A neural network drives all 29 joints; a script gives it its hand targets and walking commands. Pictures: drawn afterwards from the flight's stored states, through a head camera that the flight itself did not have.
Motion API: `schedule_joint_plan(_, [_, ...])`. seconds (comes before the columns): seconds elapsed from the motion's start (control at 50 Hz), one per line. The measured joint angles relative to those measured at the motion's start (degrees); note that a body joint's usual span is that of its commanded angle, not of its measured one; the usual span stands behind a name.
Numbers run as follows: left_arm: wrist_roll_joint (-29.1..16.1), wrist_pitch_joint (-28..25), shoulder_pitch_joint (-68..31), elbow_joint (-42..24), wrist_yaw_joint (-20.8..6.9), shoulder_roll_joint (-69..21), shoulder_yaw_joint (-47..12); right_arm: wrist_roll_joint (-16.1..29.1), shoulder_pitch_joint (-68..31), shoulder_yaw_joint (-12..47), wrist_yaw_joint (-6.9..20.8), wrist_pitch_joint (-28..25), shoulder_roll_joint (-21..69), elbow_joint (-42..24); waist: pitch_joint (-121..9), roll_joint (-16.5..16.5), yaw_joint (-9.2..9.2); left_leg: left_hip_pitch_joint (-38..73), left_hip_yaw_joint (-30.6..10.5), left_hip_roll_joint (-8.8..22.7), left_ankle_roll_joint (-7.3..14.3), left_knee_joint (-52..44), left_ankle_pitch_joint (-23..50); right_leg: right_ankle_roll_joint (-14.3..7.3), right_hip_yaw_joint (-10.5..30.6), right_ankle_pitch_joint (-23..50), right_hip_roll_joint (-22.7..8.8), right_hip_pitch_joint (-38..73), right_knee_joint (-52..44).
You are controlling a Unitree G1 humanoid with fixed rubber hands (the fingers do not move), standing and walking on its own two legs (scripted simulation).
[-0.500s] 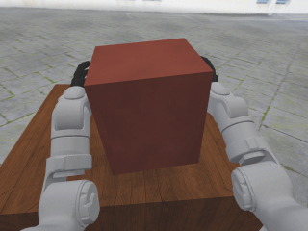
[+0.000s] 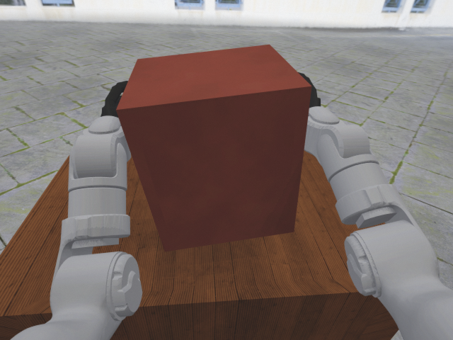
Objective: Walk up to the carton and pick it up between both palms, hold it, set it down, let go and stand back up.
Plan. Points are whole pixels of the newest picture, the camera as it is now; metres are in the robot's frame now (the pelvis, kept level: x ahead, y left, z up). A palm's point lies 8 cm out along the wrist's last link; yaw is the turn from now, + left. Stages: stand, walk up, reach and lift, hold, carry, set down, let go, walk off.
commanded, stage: hold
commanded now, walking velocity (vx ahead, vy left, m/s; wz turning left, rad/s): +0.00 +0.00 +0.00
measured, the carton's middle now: (217, 147) +0.36 +0.00 +0.24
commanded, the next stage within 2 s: none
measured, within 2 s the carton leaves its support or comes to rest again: neither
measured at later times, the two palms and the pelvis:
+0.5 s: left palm (110, 114) +0.37 +0.16 +0.30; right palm (307, 105) +0.38 -0.15 +0.31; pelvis +0.00 +0.00 +0.00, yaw +0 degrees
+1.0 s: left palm (109, 118) +0.37 +0.16 +0.29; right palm (307, 105) +0.37 -0.15 +0.31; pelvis +0.00 +0.00 +0.00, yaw +1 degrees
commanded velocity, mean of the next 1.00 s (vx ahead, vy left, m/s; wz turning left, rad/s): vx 0.00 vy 0.00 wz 0.00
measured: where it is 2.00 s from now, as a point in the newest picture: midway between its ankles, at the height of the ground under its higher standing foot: outside the picture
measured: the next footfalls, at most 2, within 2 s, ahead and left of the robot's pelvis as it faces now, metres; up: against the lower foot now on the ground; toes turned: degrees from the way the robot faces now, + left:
none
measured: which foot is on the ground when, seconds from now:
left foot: down 0.00-1.00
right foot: down 0.00-1.00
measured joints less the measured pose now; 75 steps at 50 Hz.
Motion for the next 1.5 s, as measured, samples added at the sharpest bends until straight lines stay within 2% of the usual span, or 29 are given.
schedule_joint_plan(0.16, [0.3,1.8,-0.2,0.5,-0.1,-0.2,0.4,0.1,-0.7,-1.2,0.1,1.7,0.5,1.6,-1.4,-0.7,0.24,0.5,-0.3,-0.1,-0.1,0.1,0.0,-0.1,0.1,-0.2,0.1,0.4,0.4])
schedule_joint_plan(0.28, [0.6,1.4,-4.2,5.6,-0.1,0.8,0.5,-2.1,-4.3,-3.7,1.1,2.4,0.6,6.1,-2.5,-0.7,0.72,-1.3,-0.4,-0.3,0.0,-0.1,0.7,-0.2,0.4,0.1,0.0,-1.8,0.9])
schedule_joint_plan(0.44, [0.5,0.5,-7.9,10.0,-0.3,1.7,1.6,-2.2,-7.4,-2.8,1.0,2.7,-0.1,9.0,-2.9,0.1,1.27,-2.6,-0.3,-0.4,0.1,-0.9,1.4,0.0,0.9,0.8,0.0,-3.1,0.2])
schedule_joint_plan(0.68, [0.0,0.8,-3.2,5.5,-0.3,0.6,0.9,1.2,-3.0,0.8,-0.7,3.4,-0.8,4.2,-2.6,0.3,0.39,-1.1,-0.9,-0.1,-0.1,0.3,-0.2,-0.1,0.8,0.0,0.5,-0.8,-0.1])
schedule_joint_plan(0.8, [-0.1,2.1,-2.4,3.2,-0.1,0.8,0.2,1.4,-2.0,0.1,-0.9,3.6,-0.4,2.7,-2.7,-0.3,0.29,-1.0,-1.4,0.0,-0.3,1.2,-0.8,-0.3,0.6,-0.6,0.8,-0.4,0.4])
schedule_joint_plan(0.96, [0.6,1.6,-4.8,5.5,-0.5,0.9,0.8,0.0,-4.5,-2.2,-0.5,4.5,-0.3,4.3,-2.3,-0.4,0.52,-1.3,-1.7,-0.2,-0.3,0.6,-0.2,-0.4,0.8,-0.2,0.7,-0.9,0.2])
schedule_joint_plan(1.18, [0.3,1.3,-3.0,4.6,-0.6,0.8,0.1,0.3,-3.3,-0.6,-0.6,4.7,-0.6,3.3,-2.3,0.7,-0.19,-2.0,-1.7,-0.4,-0.1,0.7,0.1,-0.1,1.2,0.1,0.6,-1.6,0.4])
schedule_joint_plan(1.28, [-0.3,1.0,-3.5,5.0,0.2,0.6,0.1,0.6,-2.5,-0.2,-0.7,4.8,-1.0,2.4,-2.8,1.0,0.4,-2.4,-1.5,-0.3,-0.1,1.1,-0.1,-0.1,1.6,0.1,0.8,-2.1,0.7])
schedule_joint_plan(1.4, [0.1,0.4,-6.8,9.3,0.2,1.0,1.8,-0.8,-4.7,-1.9,-0.2,4.7,-0.3,5.9,-3.9,0.4,1.4,-2.8,-1.4,-0.3,-0.2,0.4,0.5,-0.3,1.9,0.3,0.9,-2.9,0.7])
schedule_joint_plan(1.5, [-0.4,0.0,-8.0,10.1,-0.3,1.9,1.3,-1.0,-6.2,-2.2,-0.3,4.9,-0.4,6.5,-3.9,-0.1,1.43,-3.2,-2.0,-0.3,-0.3,0.4,0.6,-0.4,1.6,0.6,1.0,-2.9,0.1])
